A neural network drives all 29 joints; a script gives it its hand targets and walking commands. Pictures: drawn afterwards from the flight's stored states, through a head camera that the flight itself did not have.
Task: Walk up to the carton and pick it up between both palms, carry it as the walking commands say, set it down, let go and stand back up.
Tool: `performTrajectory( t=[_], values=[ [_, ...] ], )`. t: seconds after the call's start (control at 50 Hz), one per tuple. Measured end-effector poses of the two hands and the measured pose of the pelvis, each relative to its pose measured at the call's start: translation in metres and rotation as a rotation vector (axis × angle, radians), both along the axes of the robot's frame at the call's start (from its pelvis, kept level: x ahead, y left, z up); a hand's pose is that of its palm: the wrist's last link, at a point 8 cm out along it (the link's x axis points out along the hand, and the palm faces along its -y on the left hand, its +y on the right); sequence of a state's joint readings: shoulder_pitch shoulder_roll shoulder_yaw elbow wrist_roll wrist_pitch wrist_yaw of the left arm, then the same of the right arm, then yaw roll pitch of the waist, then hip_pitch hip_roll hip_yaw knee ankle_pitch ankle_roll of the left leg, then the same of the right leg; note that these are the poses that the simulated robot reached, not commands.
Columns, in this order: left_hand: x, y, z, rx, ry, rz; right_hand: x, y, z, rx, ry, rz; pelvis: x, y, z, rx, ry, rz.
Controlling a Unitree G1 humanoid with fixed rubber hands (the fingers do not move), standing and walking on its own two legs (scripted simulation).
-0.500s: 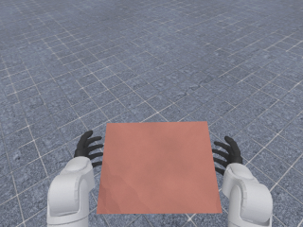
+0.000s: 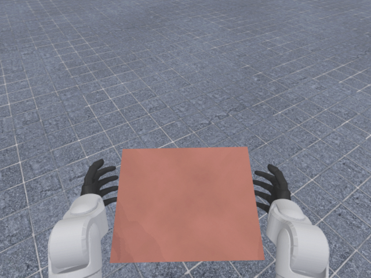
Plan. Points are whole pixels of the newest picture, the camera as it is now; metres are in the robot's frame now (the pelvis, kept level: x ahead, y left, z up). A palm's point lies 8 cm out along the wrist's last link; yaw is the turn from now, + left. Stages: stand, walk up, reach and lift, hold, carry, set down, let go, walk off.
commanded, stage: carry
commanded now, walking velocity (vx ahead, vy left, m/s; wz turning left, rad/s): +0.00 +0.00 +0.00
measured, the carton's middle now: (186, 205) +0.29 +0.01 +0.02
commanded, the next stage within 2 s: none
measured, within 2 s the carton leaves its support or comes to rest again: neither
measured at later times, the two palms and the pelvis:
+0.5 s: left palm (107, 266) +0.14 +0.13 +0.08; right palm (293, 207) +0.25 -0.19 +0.09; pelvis -0.04 -0.11 -0.01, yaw +18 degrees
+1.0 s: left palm out of the picture -0.03 +0.16 +0.09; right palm (248, 243) +0.19 -0.10 +0.07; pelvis -0.11 -0.13 -0.01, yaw +41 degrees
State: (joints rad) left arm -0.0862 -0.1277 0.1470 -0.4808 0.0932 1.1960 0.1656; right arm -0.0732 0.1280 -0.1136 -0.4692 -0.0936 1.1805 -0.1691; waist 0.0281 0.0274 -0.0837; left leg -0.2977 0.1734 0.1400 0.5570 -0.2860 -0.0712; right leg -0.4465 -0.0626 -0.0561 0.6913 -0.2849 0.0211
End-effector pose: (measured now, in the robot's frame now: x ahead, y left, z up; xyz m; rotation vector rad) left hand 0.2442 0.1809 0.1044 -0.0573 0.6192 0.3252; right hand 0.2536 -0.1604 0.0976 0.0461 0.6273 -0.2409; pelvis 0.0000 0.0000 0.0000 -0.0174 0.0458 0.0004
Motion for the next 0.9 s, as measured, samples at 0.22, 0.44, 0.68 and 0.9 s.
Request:
performTrajectory(
  t=[0.22,0.44,0.68,0.9],
  values=[
    [0.001,-0.099,-0.011,0.029,0.078,-0.084,-0.024,-0.098,-0.012,0.019,0.073,-0.096,-0.009,-0.077,0.004,0.062,0.01,0.049],
    [-0.069,-0.065,-0.016,0.0,0.033,0.195,0.003,-0.055,-0.002,-0.007,0.019,0.191,-0.031,-0.109,-0.003,0.048,0.029,0.247],
    [-0.19,-0.004,-0.034,-0.025,0.077,0.458,-0.035,0.037,-0.028,-0.029,0.07,0.469,-0.08,-0.092,-0.009,-0.001,0.014,0.487],
    [-0.245,-0.001,-0.015,-0.007,0.0,0.597,-0.053,0.065,-0.007,-0.031,-0.003,0.599,-0.104,-0.11,-0.004,-0.009,0.033,0.641]
  ],
)
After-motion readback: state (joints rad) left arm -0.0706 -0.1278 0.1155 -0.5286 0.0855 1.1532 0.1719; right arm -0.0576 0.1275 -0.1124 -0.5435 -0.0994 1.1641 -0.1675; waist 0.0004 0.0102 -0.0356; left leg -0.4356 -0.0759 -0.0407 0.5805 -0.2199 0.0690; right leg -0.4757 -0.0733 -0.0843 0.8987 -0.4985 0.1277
